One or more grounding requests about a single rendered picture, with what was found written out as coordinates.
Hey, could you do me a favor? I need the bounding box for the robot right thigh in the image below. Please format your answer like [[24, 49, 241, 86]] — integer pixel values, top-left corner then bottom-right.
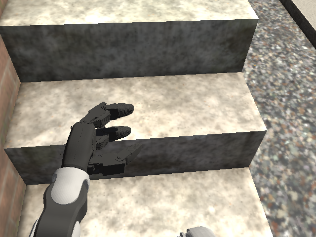
[[178, 226, 216, 237]]

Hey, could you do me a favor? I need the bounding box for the left robot forearm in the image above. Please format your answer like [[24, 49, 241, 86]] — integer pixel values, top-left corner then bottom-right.
[[29, 167, 90, 237]]

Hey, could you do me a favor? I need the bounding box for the left robot hand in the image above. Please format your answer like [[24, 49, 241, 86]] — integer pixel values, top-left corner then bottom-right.
[[60, 102, 142, 176]]

